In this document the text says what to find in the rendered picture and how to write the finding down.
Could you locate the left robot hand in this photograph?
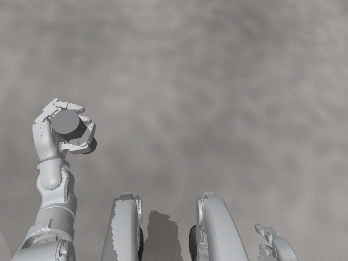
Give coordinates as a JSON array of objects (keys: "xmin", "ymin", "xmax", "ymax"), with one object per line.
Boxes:
[{"xmin": 32, "ymin": 98, "xmax": 96, "ymax": 162}]

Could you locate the right robot hand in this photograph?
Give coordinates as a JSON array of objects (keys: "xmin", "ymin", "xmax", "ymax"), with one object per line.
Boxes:
[{"xmin": 255, "ymin": 225, "xmax": 299, "ymax": 261}]

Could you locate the can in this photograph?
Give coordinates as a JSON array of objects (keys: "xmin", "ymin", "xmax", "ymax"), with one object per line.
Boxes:
[{"xmin": 52, "ymin": 110, "xmax": 97, "ymax": 154}]

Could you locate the left robot arm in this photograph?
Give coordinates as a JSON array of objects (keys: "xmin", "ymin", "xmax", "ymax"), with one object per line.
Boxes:
[{"xmin": 11, "ymin": 158, "xmax": 77, "ymax": 261}]

